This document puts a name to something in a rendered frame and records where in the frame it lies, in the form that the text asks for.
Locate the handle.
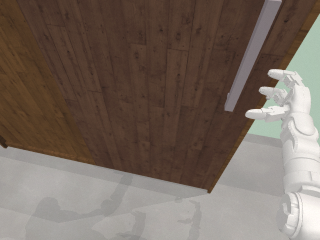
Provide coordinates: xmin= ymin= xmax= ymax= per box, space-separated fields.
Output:
xmin=224 ymin=0 xmax=282 ymax=112

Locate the right robot upper arm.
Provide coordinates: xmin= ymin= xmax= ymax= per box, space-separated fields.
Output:
xmin=276 ymin=191 xmax=320 ymax=240

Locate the robot right hand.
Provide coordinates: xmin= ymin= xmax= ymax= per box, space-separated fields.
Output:
xmin=245 ymin=69 xmax=311 ymax=123

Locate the wardrobe door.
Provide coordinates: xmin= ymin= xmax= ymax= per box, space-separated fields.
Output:
xmin=0 ymin=0 xmax=93 ymax=160
xmin=16 ymin=0 xmax=316 ymax=190

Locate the right robot forearm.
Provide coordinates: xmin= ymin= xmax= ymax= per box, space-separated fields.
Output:
xmin=280 ymin=112 xmax=320 ymax=198

